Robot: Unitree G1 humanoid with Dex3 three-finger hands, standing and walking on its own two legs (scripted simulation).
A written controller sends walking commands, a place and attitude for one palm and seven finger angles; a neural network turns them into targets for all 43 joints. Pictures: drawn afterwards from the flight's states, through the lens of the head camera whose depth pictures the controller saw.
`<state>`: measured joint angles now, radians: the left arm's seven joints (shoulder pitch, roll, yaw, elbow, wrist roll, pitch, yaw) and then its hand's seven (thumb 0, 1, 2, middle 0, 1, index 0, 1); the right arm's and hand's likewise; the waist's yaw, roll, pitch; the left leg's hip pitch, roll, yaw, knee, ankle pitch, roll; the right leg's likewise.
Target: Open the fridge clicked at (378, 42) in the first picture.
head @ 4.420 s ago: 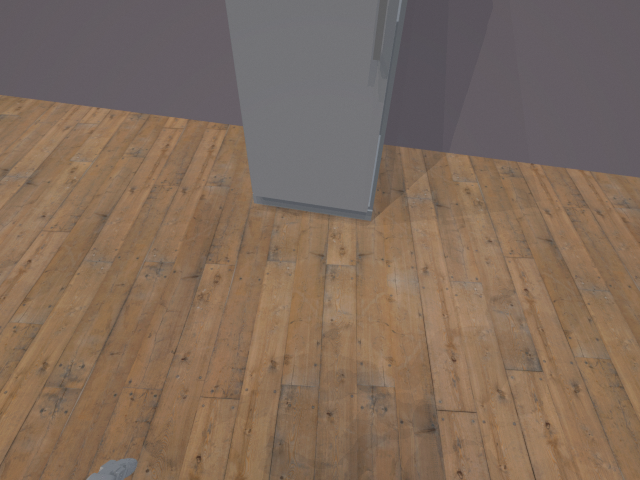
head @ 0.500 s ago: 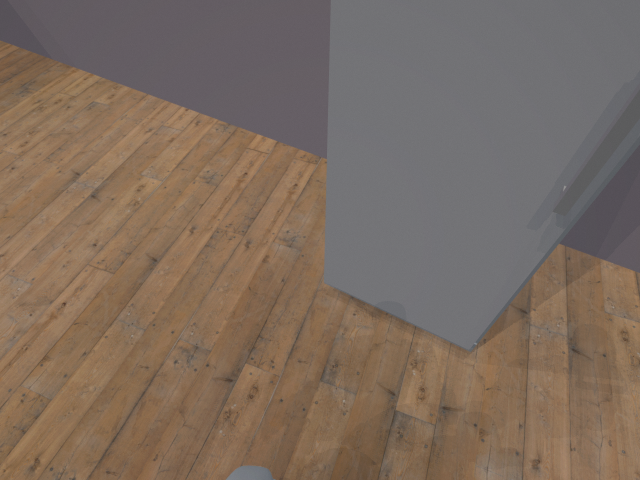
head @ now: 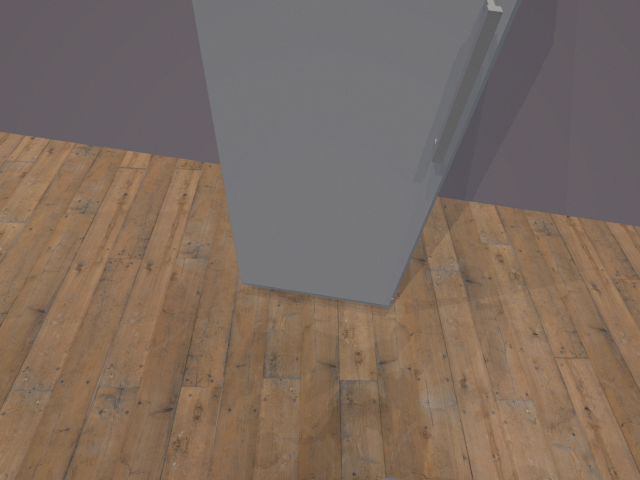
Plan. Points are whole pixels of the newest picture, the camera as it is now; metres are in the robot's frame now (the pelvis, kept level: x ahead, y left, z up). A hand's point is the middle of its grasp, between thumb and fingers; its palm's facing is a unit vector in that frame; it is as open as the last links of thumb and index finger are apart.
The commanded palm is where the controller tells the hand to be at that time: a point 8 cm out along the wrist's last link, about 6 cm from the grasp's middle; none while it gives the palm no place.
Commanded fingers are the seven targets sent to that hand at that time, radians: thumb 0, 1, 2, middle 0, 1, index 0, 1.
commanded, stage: take the last steps up to it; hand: right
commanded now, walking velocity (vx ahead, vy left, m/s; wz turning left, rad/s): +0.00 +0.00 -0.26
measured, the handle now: (459, 90) +0.71 -0.20 +0.13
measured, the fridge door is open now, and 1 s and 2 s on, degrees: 0 0 0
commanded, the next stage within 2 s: come to a stop and stand still in 1.02 s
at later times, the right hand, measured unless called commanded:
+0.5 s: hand out of the picture +0.06 -0.23 -0.17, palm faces +0.07 +0.98 -0.19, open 7.4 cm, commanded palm none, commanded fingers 0.00 -0.90 -0.90 0.20 0.30 0.20 0.30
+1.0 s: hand out of the picture +0.10 -0.19 -0.18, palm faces +0.18 +0.98 -0.12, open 7.4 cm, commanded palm none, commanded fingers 0.00 -0.90 -0.90 0.20 0.30 0.20 0.30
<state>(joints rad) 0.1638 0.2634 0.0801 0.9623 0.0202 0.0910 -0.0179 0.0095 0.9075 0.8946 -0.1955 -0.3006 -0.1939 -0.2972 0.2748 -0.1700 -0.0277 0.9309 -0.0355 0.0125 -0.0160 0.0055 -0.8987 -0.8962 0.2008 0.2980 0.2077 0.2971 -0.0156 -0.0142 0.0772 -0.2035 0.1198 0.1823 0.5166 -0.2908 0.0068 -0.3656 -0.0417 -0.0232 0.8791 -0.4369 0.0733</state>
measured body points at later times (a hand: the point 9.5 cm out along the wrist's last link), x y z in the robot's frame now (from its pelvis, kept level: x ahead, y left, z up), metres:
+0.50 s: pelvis +0.03 -0.04 +0.00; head +0.04 -0.04 +0.45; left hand +0.03 +0.20 -0.15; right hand +0.06 -0.28 -0.15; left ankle +0.09 +0.09 -0.71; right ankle -0.03 -0.14 -0.74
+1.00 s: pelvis +0.18 -0.05 +0.00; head +0.20 -0.06 +0.44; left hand +0.27 +0.18 -0.15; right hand +0.10 -0.24 -0.17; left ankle +0.11 +0.08 -0.74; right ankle +0.27 -0.16 -0.72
